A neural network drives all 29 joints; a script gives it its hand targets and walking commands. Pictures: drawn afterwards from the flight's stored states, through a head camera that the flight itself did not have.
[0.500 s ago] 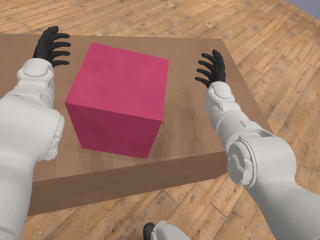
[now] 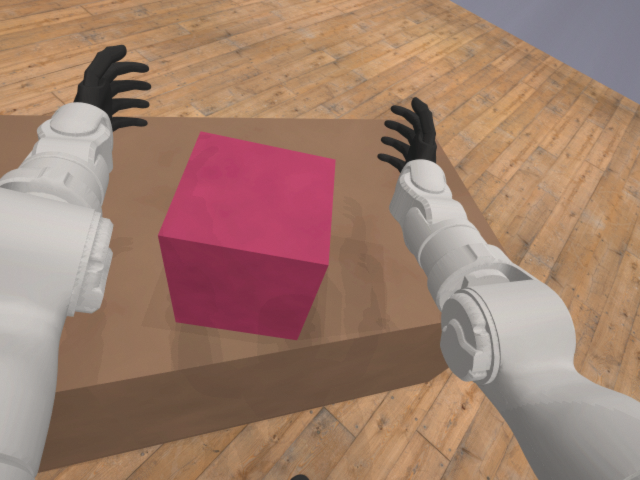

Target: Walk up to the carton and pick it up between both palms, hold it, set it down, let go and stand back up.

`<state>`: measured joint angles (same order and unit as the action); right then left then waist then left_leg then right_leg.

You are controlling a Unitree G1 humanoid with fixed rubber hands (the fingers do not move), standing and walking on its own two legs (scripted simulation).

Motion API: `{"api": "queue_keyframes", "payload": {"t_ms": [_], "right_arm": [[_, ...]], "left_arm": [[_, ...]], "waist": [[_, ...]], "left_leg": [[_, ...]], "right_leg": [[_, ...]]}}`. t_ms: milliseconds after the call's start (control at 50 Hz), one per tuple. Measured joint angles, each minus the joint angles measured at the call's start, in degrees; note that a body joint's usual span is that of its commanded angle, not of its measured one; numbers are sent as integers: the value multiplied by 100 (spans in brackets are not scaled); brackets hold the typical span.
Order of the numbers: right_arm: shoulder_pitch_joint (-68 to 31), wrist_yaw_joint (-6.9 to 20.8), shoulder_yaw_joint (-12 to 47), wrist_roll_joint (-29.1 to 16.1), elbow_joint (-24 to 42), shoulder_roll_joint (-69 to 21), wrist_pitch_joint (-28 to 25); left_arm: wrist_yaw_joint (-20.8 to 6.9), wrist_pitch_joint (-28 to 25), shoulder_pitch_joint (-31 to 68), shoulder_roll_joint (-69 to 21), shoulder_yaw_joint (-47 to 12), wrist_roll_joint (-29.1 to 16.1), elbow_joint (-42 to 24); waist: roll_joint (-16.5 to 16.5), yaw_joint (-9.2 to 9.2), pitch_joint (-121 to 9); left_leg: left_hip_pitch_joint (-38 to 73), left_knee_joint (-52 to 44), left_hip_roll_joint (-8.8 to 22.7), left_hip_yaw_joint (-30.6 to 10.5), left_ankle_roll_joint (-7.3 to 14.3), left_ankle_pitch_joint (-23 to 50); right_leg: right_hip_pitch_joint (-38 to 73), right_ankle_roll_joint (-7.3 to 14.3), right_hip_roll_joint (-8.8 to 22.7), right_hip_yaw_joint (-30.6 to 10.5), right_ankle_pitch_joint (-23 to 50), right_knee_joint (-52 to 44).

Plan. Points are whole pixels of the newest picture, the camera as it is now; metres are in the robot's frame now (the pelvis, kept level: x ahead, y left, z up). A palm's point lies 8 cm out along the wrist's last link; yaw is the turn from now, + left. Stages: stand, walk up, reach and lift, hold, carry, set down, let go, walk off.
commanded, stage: set down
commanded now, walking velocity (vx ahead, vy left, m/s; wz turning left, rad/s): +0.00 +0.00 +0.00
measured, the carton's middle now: (252, 244) +0.49 -0.02 -0.07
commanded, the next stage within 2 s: none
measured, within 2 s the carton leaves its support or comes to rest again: neither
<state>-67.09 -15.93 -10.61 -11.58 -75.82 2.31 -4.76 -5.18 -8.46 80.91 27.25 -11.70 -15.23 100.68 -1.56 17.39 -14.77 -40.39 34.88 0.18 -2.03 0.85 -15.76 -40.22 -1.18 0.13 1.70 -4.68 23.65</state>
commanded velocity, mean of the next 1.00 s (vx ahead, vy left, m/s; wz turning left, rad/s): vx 0.00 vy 0.00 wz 0.00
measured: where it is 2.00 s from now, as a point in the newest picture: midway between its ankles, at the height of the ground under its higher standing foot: outside the picture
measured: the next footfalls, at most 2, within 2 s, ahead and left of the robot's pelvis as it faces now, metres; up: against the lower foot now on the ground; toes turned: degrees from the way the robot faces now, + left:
none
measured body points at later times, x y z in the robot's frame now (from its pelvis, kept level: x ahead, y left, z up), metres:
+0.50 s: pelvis +0.00 -0.02 +0.00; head +0.08 +0.02 +0.44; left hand +0.51 +0.14 +0.08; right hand +0.42 -0.22 +0.09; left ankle -0.01 +0.10 -0.73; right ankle +0.05 -0.14 -0.73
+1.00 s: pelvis -0.03 +0.01 -0.01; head +0.02 +0.05 +0.44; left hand +0.42 +0.22 +0.03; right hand +0.34 -0.17 +0.03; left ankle -0.01 +0.10 -0.73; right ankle +0.05 -0.14 -0.72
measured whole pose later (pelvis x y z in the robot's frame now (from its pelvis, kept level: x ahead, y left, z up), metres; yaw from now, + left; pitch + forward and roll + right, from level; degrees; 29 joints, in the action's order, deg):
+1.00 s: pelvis -0.03 +0.01 -0.01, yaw +0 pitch +13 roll -4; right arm -36.9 -20.0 -7.2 -8.5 -63.1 -2.0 -17.7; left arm -7.2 -13.8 47.4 23.9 -8.0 -15.6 78.1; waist -0.2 7.7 -8.1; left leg -36.7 43.4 0.6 -1.5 2.4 -19.4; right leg -36.0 -2.1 0.0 2.1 -7.4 30.9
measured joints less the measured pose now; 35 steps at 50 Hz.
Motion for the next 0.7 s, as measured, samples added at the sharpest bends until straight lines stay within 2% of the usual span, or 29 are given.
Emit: {"api": "queue_keyframes", "payload": {"t_ms": [120, 240, 320, 420, 540, 700], "right_arm": [[153, 113, -56, 106, -246, 38, 91], [553, 46, -65, 153, 135, 48, 220], [641, -35, 12, 113, 370, 50, 229], [828, -169, 171, 6, 618, -38, 92], [1400, -343, 385, -26, 926, -268, -187], [2664, -530, 568, 105, 1489, -566, -946]], "left_arm": [[-19, -24, -391, -23, -351, -164, 79], [-54, -46, -753, 104, -722, -689, -272], [-122, -35, -812, 131, -744, -770, -495], [-195, -60, -1085, -11, -477, -559, -774], [-218, -192, -1662, -258, 273, -16, -1195], [-254, -348, -2604, -437, 1068, 624, -1953]], "waist": [[61, -115, 207], [75, -171, 252], [34, -208, 345], [31, -257, 385], [65, -369, 375], [116, -645, 388]], "left_leg": [[532, -65, -24, -28, 59, -9], [488, 41, -52, -76, 29, -36], [367, 81, -27, -89, -24, -25], [236, 61, 19, -77, -83, -9], [208, -34, 54, -5, -93, -3], [354, -116, 60, 83, -22, -11]], "right_leg": [[573, 72, 47, 138, -12, -98], [458, -19, 90, 188, -162, 201], [294, 34, 69, 200, -199, 331], [120, 97, 24, 187, -203, 371], [36, 104, -14, 109, -194, 328], [230, 22, -32, 8, -88, 83]]}}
